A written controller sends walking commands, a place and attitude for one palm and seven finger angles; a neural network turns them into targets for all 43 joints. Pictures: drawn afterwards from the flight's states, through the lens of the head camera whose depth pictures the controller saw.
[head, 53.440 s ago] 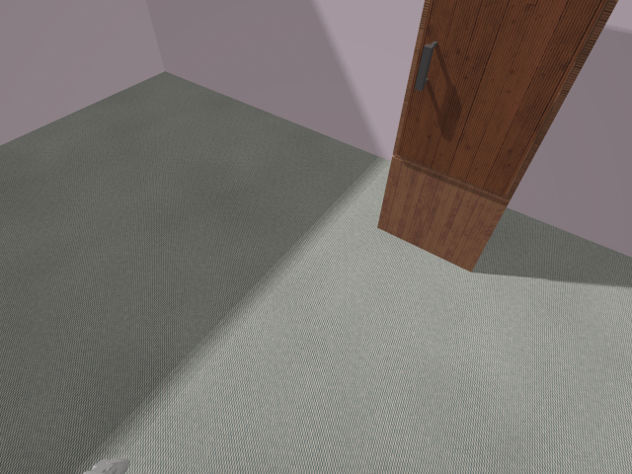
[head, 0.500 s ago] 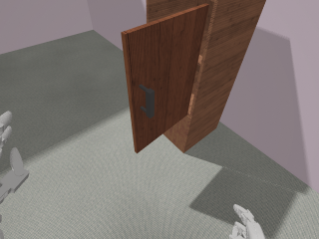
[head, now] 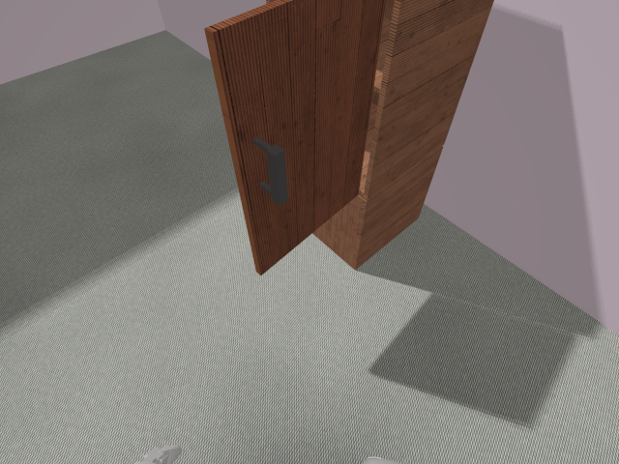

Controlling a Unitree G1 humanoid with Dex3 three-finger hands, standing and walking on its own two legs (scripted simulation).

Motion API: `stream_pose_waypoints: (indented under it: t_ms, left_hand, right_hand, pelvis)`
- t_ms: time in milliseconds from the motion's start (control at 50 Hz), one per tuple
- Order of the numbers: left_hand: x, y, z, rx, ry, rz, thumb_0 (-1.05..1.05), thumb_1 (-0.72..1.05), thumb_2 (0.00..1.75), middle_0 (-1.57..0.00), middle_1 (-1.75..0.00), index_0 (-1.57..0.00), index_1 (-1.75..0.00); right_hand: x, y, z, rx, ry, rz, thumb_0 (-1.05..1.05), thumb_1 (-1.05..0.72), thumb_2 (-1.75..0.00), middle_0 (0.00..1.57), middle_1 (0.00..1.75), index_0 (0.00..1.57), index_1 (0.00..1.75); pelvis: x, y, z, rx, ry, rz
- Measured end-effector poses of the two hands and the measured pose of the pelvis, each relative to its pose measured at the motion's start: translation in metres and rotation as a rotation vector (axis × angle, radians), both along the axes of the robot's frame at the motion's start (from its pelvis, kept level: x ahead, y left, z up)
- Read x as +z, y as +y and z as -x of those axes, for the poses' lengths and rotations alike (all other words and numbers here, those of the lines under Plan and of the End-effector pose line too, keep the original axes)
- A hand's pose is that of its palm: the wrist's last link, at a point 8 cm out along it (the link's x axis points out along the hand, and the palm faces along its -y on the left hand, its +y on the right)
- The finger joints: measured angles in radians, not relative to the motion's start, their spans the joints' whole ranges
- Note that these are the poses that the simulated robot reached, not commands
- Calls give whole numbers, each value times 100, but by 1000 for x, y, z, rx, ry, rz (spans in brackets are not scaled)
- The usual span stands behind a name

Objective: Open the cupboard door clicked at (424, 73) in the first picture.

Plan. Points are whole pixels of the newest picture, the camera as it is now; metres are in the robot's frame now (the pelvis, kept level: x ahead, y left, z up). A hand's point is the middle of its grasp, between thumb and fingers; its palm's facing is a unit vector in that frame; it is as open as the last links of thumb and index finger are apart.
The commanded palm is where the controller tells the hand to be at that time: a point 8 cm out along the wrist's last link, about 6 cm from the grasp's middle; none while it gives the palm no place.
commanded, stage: let the arm hang, fingers relaxed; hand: left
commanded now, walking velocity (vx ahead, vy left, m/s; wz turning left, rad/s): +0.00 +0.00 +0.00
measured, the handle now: (270, 171) +0.59 +0.09 +0.01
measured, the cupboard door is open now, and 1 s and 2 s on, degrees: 94 94 94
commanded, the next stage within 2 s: look to check the result in 0.82 s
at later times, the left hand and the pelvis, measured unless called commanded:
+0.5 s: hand out of the picture +0.06 +0.22 -0.14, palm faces +0.03 -0.94 -0.34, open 7.4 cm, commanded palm none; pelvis +0.02 -0.01 +0.01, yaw +1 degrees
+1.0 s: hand out of the picture +0.11 +0.20 -0.14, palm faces +0.00 -0.95 -0.30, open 7.4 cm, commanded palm none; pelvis +0.04 -0.02 +0.02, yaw +1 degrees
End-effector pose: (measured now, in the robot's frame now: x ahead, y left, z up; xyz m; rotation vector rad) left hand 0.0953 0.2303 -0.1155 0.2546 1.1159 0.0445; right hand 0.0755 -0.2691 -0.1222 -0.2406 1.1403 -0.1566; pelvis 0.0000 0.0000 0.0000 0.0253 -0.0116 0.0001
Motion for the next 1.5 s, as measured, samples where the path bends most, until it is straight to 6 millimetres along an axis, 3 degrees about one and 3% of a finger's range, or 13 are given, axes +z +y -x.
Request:
stream_pose_waypoints:
  t_ms: [40,120,240,340,460,620,760,1200,1500]
  left_hand:
    - [-15,-13,26,52,82,42,1,93,90,-21,-30,-20,-30]
    - [-21,-4,56,121,162,24,0,98,90,-21,-30,-20,-30]
    - [-10,17,81,168,239,-45,0,95,90,-21,-30,-20,-30]
    - [2,33,77,184,238,-102,1,93,90,-20,-30,-20,-30]
    - [12,39,51,179,181,-130,1,91,90,-20,-30,-20,-30]
    - [14,29,12,148,106,-105,1,91,90,-20,-30,-20,-30]
    - [11,17,-9,125,87,-77,1,91,90,-20,-30,-20,-30]
    - [12,24,-10,145,152,-105,1,91,90,-20,-30,-20,-30]
    - [12,24,-27,128,121,-95,1,91,90,-20,-30,-20,-30]
  right_hand:
    - [1,-3,24,-9,93,16,0,-91,-90,21,30,20,30]
    - [1,-5,64,-20,247,20,0,-91,-90,20,30,20,30]
    - [-5,1,83,-43,314,-17,1,-91,-90,20,30,20,30]
    - [-13,7,74,-41,290,-52,0,-91,-90,21,30,20,30]
    - [-17,9,50,-26,237,-72,0,-91,-90,21,30,20,30]
    - [-11,-1,19,-15,182,-50,0,-91,-90,21,30,20,30]
    - [-4,-13,1,-14,160,-16,0,-91,-90,21,30,20,30]
    - [0,-25,-21,-1,191,7,0,-91,-90,21,30,20,30]
    - [4,-22,-34,-3,162,11,0,-91,-90,21,30,20,30]
  pelvis:
    - [1,-4,0,9,0,6]
    - [5,-11,-1,23,2,18]
    - [9,-13,-5,28,-3,23]
    - [11,-13,-8,25,-9,20]
    - [13,-14,-13,22,-12,16]
    - [15,-16,-23,19,-14,14]
    - [17,-18,-30,18,-14,14]
    - [19,-24,-50,20,-2,22]
    - [20,-21,-57,14,-3,24]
